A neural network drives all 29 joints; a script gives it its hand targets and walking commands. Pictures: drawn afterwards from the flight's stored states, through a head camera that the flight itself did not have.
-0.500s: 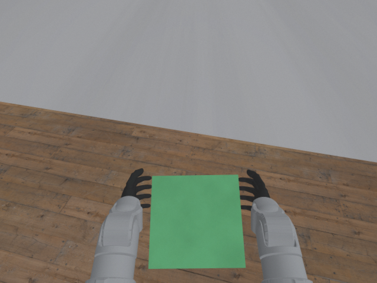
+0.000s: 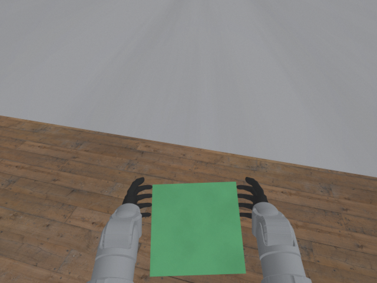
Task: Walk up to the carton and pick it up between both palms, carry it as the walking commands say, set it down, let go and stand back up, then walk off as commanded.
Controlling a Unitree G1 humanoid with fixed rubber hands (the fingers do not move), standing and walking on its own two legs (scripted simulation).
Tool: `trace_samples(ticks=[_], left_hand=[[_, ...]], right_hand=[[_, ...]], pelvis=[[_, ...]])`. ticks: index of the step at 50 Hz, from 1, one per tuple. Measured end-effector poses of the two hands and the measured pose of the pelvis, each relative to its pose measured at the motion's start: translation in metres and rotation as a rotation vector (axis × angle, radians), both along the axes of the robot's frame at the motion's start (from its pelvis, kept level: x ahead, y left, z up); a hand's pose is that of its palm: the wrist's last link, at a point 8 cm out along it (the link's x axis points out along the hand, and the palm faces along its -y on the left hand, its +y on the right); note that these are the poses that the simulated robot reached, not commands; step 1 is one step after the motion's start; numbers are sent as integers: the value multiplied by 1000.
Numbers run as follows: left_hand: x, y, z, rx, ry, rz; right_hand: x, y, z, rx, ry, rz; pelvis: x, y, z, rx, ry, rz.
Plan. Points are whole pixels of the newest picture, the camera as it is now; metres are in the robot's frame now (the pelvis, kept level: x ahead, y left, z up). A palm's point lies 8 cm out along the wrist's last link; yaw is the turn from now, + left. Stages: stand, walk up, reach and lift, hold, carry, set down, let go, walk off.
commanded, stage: hold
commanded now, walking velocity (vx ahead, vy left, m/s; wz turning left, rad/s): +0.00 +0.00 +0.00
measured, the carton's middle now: (195, 227) +0.30 +0.00 -0.05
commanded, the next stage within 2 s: set down in 0.22 s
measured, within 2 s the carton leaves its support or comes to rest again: neither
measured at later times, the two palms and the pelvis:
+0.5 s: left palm (134, 207) +0.29 +0.14 +0.04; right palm (256, 206) +0.30 -0.14 +0.04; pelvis -0.01 -0.02 +0.00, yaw +2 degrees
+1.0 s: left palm (140, 222) +0.31 +0.14 -0.05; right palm (249, 226) +0.30 -0.14 -0.05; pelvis -0.01 +0.01 -0.02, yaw +2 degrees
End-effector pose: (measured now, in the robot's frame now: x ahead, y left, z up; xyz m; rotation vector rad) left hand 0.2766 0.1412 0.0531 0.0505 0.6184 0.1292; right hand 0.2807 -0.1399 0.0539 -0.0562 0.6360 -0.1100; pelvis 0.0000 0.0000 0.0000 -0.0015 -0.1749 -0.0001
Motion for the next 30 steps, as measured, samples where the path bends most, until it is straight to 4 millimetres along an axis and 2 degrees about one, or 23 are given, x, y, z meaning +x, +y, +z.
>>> trace_samples(ticks=[9, 14, 18, 23, 30], left_hand=[[0, -15, 2, -23, 11, 32], [5, -18, 6, -30, 10, 32], [11, -14, 8, -1, 27, 44], [15, -4, -4, -5, 62, 29], [15, 0, -36, -33, 102, 32]], right_hand=[[-4, -11, 3, 8, 4, -56], [3, -8, 9, -44, -2, -110], [12, -4, 9, -49, 17, -85], [18, 0, -6, -9, 57, -23], [18, 4, -36, -13, 101, -26]], pelvis=[[-23, -11, -6, 5, -27, 1], [-25, -18, -6, 5, -15, 13], [-22, -21, -5, 2, 0, 28], [-15, -19, -4, -4, 17, 37], [-7, -9, -2, -12, 66, 48]])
